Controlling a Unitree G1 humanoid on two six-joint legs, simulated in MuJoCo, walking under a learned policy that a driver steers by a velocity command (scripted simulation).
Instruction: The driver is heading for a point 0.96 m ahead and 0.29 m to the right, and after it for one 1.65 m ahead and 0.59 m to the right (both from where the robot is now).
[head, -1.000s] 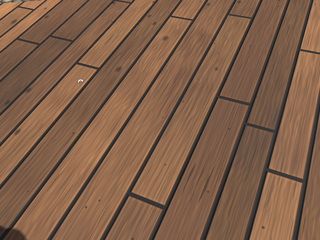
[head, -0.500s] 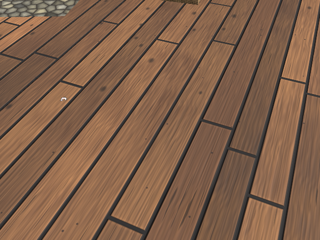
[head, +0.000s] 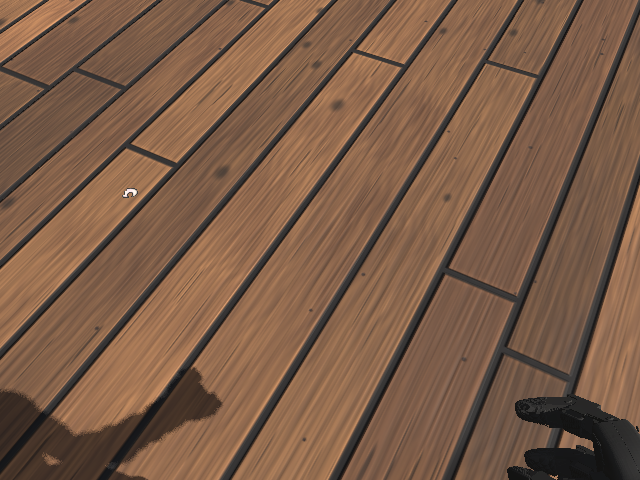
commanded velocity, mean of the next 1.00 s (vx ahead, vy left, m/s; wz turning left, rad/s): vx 0.99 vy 0.00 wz -0.65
